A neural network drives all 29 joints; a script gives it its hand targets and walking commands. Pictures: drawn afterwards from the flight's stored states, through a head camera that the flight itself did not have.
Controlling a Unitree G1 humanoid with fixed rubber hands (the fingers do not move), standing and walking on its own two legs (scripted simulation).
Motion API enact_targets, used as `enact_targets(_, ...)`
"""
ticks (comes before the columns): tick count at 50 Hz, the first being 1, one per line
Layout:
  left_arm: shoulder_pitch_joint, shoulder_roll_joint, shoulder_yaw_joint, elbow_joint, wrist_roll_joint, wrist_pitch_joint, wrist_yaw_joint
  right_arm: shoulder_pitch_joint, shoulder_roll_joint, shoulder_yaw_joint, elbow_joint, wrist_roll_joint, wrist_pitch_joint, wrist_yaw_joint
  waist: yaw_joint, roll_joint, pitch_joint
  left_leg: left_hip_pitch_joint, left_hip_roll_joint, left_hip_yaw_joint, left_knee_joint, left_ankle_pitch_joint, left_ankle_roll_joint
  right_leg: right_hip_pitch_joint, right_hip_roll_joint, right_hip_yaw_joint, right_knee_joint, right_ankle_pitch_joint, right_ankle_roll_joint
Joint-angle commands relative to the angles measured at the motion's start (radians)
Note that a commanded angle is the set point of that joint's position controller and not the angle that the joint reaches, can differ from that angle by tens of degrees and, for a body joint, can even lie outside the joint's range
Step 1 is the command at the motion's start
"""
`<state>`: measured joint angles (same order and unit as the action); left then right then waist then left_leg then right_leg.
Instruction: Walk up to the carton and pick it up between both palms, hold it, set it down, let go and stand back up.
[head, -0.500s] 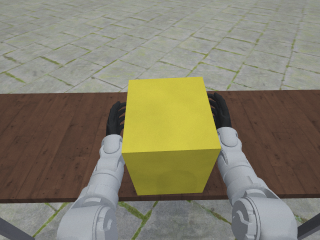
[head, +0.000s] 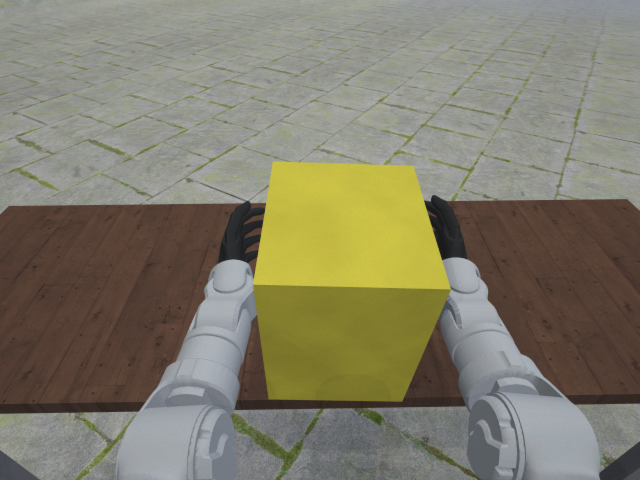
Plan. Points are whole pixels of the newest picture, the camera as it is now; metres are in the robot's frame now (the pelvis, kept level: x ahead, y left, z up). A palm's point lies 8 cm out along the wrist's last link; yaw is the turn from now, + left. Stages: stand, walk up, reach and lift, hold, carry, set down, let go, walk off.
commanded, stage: reach and lift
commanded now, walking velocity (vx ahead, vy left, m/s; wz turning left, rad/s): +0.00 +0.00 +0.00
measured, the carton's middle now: (339, 285) +0.38 +0.00 +0.08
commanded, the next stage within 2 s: hold in 1.84 s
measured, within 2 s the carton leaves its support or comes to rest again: neither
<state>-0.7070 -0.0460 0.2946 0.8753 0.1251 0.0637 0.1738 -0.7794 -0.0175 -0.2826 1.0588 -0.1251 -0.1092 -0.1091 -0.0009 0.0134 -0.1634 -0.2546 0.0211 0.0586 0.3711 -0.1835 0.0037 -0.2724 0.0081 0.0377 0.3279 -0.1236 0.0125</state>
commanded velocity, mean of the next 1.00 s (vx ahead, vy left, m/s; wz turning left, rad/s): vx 0.00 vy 0.00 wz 0.00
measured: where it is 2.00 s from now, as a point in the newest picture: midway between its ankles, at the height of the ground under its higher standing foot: outside the picture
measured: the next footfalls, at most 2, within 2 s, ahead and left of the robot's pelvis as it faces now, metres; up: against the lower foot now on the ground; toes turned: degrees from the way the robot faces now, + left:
none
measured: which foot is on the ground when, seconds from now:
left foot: down 0.00-1.00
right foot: down 0.00-1.00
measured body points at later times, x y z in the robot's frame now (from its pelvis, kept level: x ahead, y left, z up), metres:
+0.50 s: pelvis -0.02 +0.00 +0.00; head -0.08 +0.00 +0.45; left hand +0.38 +0.15 +0.17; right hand +0.39 -0.14 +0.18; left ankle +0.00 +0.11 -0.75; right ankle +0.03 -0.13 -0.75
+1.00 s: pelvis -0.02 +0.00 +0.00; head -0.10 +0.00 +0.44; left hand +0.37 +0.16 +0.21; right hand +0.39 -0.12 +0.21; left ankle +0.00 +0.11 -0.75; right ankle +0.03 -0.13 -0.75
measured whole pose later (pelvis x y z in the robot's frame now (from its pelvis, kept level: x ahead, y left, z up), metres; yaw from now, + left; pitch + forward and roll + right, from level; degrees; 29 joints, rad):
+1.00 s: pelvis -0.02 +0.00 +0.00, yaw +0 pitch -3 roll +0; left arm -0.79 0.00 0.31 0.58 0.13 0.57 0.14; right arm -0.91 -0.02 -0.22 0.91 0.07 0.29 -0.17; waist 0.00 0.01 -0.14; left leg -0.15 0.02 0.06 0.37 -0.17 0.00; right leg -0.16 0.01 0.04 0.32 -0.11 0.01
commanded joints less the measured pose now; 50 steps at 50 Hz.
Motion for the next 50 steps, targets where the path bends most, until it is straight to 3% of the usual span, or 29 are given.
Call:
enact_targets(1, -0.759, -0.672, -0.376, -0.203, 0.044, 0.037, -0.137, -0.749, 0.690, 0.385, -0.269, 0.125, 0.031, 0.116, -0.015, -0.064, -0.415, 0.207, -0.028, -0.045, -0.013, 0.299, -0.057, 0.337, 0.052, -0.088, -0.014, 0.343, 0.015)
enact_targets(2, -0.719, -0.649, -0.363, -0.218, 0.044, 0.072, -0.147, -0.723, 0.681, 0.444, -0.280, 0.160, 0.061, 0.106, 0.013, -0.058, -0.316, 0.189, -0.032, -0.044, -0.026, 0.327, -0.055, 0.374, 0.059, -0.092, -0.020, 0.351, 0.019)
enact_targets(4, -0.717, -0.615, -0.322, -0.189, 0.060, 0.123, -0.168, -0.752, 0.661, 0.435, -0.254, 0.186, 0.095, 0.097, 0.006, -0.108, -0.243, 0.193, -0.038, -0.042, -0.044, 0.254, -0.033, 0.389, 0.053, -0.085, -0.032, 0.313, 0.027)
enact_targets(5, -0.797, -0.603, -0.312, -0.253, 0.039, 0.133, -0.175, -0.820, 0.660, 0.430, -0.348, 0.186, 0.096, 0.095, 0.014, -0.117, -0.239, 0.171, -0.036, -0.037, -0.051, 0.226, -0.024, 0.392, 0.049, -0.076, -0.027, 0.303, 0.030)
enact_targets(6, -0.821, -0.591, -0.321, -0.268, 0.041, 0.132, -0.173, -0.841, 0.663, 0.395, -0.344, 0.169, 0.095, 0.102, 0.004, -0.090, -0.299, 0.156, -0.045, -0.039, -0.055, 0.199, -0.022, 0.377, 0.045, -0.076, -0.030, 0.259, 0.024)
enact_targets(7, -0.834, -0.620, -0.362, -0.282, 0.021, 0.137, -0.172, -0.845, 0.668, 0.417, -0.372, 0.166, 0.099, 0.099, -0.019, -0.091, -0.350, 0.174, -0.056, -0.041, -0.059, 0.203, -0.027, 0.379, 0.049, -0.091, -0.023, 0.280, 0.029)
enact_targets(10, -0.739, -0.636, -0.411, -0.334, -0.030, 0.161, -0.170, -0.903, 0.750, 0.548, -0.539, 0.247, 0.115, 0.084, 0.026, -0.110, -0.474, 0.167, -0.057, -0.043, -0.017, 0.313, -0.024, 0.462, 0.050, -0.060, 0.017, 0.482, 0.048)
enact_targets(12, -0.839, -0.661, -0.436, -0.362, -0.021, 0.180, -0.165, -0.870, 0.711, 0.507, -0.453, 0.240, 0.143, 0.086, -0.005, -0.047, -0.426, 0.201, -0.055, -0.055, -0.024, 0.284, -0.055, 0.387, 0.059, -0.082, -0.005, 0.348, 0.027)
enact_targets(15, -0.824, -0.569, -0.386, -0.362, -0.007, 0.222, -0.185, -0.820, 0.725, 0.490, -0.416, 0.217, 0.198, 0.072, 0.004, -0.086, -0.321, 0.162, -0.061, -0.029, -0.051, 0.157, -0.020, 0.384, 0.048, -0.072, -0.025, 0.241, 0.034)
enact_targets(18, -0.809, -0.538, -0.318, -0.274, 0.026, 0.270, -0.214, -0.811, 0.689, 0.423, -0.366, 0.208, 0.224, 0.069, -0.028, -0.100, -0.226, 0.136, -0.072, -0.024, -0.081, 0.031, -0.005, 0.361, 0.031, -0.062, -0.057, 0.109, 0.037)
enact_targets(21, -0.945, -0.599, -0.398, -0.450, -0.046, 0.250, -0.196, -0.929, 0.729, 0.453, -0.456, 0.246, 0.209, 0.079, -0.016, -0.067, -0.374, 0.183, -0.063, -0.047, -0.065, 0.148, -0.020, 0.338, 0.049, -0.084, -0.026, 0.175, 0.028)
enact_targets(23, -0.854, -0.593, -0.406, -0.298, -0.032, 0.288, -0.199, -0.944, 0.694, 0.441, -0.438, 0.242, 0.223, 0.070, -0.039, -0.051, -0.296, 0.181, -0.063, -0.053, -0.055, 0.140, -0.030, 0.325, 0.054, -0.088, -0.051, 0.155, 0.022)
enact_targets(25, -0.885, -0.604, -0.415, -0.399, -0.040, 0.307, -0.201, -0.909, 0.715, 0.480, -0.442, 0.263, 0.244, 0.067, -0.037, -0.082, -0.312, 0.212, -0.064, -0.049, -0.056, 0.167, -0.027, 0.331, 0.065, -0.092, -0.039, 0.180, 0.031)
enact_targets(27, -0.874, -0.534, -0.319, -0.328, -0.007, 0.326, -0.210, -0.964, 0.738, 0.458, -0.445, 0.265, 0.259, 0.065, -0.004, -0.116, -0.262, 0.132, -0.072, -0.028, -0.079, 0.021, 0.013, 0.344, 0.033, -0.059, -0.058, 0.073, 0.039)
enact_targets(28, -0.907, -0.522, -0.302, -0.355, 0.009, 0.338, -0.210, -0.877, 0.746, 0.436, -0.355, 0.248, 0.281, 0.062, -0.023, -0.095, -0.209, 0.100, -0.083, -0.025, -0.089, -0.016, 0.019, 0.339, 0.028, -0.058, -0.063, 0.043, 0.036)
enact_targets(31, -0.943, -0.539, -0.336, -0.385, -0.025, 0.347, -0.207, -1.009, 0.756, 0.478, -0.453, 0.291, 0.281, 0.063, 0.010, -0.101, -0.334, 0.130, -0.075, -0.040, -0.077, 0.051, 0.013, 0.361, 0.033, -0.056, -0.043, 0.091, 0.041)
enact_targets(32, -0.940, -0.546, -0.351, -0.349, -0.022, 0.359, -0.207, -0.987, 0.752, 0.464, -0.410, 0.280, 0.300, 0.058, -0.027, -0.072, -0.317, 0.126, -0.086, -0.037, -0.082, 0.035, 0.005, 0.357, 0.038, -0.068, -0.048, 0.085, 0.035)
enact_targets(34, -0.932, -0.554, -0.339, -0.417, -0.014, 0.371, -0.196, -1.025, 0.769, 0.498, -0.448, 0.325, 0.303, 0.059, -0.001, -0.084, -0.375, 0.137, -0.079, -0.032, -0.068, 0.087, 0.011, 0.365, 0.050, -0.066, -0.034, 0.121, 0.035)
enact_targets(35, -0.930, -0.553, -0.324, -0.394, 0.013, 0.384, -0.187, -0.942, 0.735, 0.482, -0.332, 0.318, 0.327, 0.060, 0.002, -0.023, -0.279, 0.146, -0.080, -0.032, -0.077, 0.098, -0.005, 0.324, 0.057, -0.073, -0.046, 0.081, 0.023)
enact_targets(36, -0.967, -0.561, -0.377, -0.496, -0.038, 0.381, -0.190, -0.949, 0.766, 0.515, -0.417, 0.328, 0.324, 0.051, -0.029, -0.068, -0.361, 0.183, -0.079, -0.045, -0.053, 0.169, -0.008, 0.377, 0.057, -0.073, -0.029, 0.197, 0.028)
enact_targets(37, -0.923, -0.574, -0.375, -0.426, -0.028, 0.394, -0.188, -0.967, 0.720, 0.489, -0.403, 0.340, 0.324, 0.050, -0.043, -0.033, -0.325, 0.178, -0.078, -0.050, -0.054, 0.172, -0.012, 0.351, 0.056, -0.073, -0.038, 0.167, 0.021)
enact_targets(39, -0.893, -0.568, -0.385, -0.415, -0.016, 0.427, -0.190, -0.953, 0.692, 0.483, -0.407, 0.342, 0.342, 0.039, -0.051, -0.022, -0.292, 0.187, -0.071, -0.050, -0.044, 0.178, -0.021, 0.344, 0.061, -0.078, -0.038, 0.175, 0.015)
enact_targets(41, -0.936, -0.511, -0.332, -0.442, -0.015, 0.430, -0.201, -0.941, 0.728, 0.495, -0.409, 0.341, 0.368, 0.034, -0.031, -0.085, -0.270, 0.151, -0.080, -0.050, -0.061, 0.107, 0.009, 0.358, 0.050, -0.065, -0.047, 0.150, 0.036)
enact_targets(42, -0.917, -0.535, -0.358, -0.447, -0.032, 0.440, -0.203, -0.997, 0.727, 0.524, -0.480, 0.355, 0.369, 0.032, -0.027, -0.073, -0.336, 0.171, -0.083, -0.040, -0.053, 0.137, 0.002, 0.394, 0.048, -0.067, -0.036, 0.184, 0.040)
enact_targets(43, -0.951, -0.543, -0.385, -0.501, -0.038, 0.443, -0.200, -0.940, 0.718, 0.521, -0.421, 0.363, 0.385, 0.029, -0.065, -0.056, -0.276, 0.176, -0.087, -0.050, -0.053, 0.159, -0.004, 0.357, 0.055, -0.079, -0.037, 0.189, 0.039)
enact_targets(45, -0.956, -0.534, -0.355, -0.469, -0.023, 0.460, -0.200, -0.990, 0.714, 0.505, -0.432, 0.356, 0.391, 0.024, -0.043, -0.048, -0.281, 0.168, -0.079, -0.049, -0.054, 0.127, -0.001, 0.369, 0.047, -0.073, -0.050, 0.152, 0.027)
enact_targets(48, -1.093, -0.582, -0.434, -0.533, -0.086, 0.458, -0.181, -1.037, 0.706, 0.472, -0.420, 0.378, 0.390, 0.031, -0.077, 0.011, -0.370, 0.206, -0.062, -0.071, -0.051, 0.107, -0.025, 0.284, 0.061, -0.081, -0.053, 0.048, 0.013)
enact_targets(49, -0.981, -0.573, -0.412, -0.479, -0.071, 0.475, -0.183, -1.043, 0.719, 0.511, -0.442, 0.379, 0.398, 0.034, -0.045, -0.047, -0.299, 0.184, -0.065, -0.070, -0.057, 0.128, -0.011, 0.288, 0.069, -0.084, -0.055, 0.064, 0.019)
enact_targets(50, -0.964, -0.597, -0.422, -0.474, -0.067, 0.490, -0.180, -1.022, 0.675, 0.481, -0.436, 0.378, 0.401, 0.036, -0.073, -0.015, -0.288, 0.194, -0.055, -0.077, -0.056, 0.167, -0.030, 0.291, 0.074, -0.088, -0.047, 0.093, 0.011)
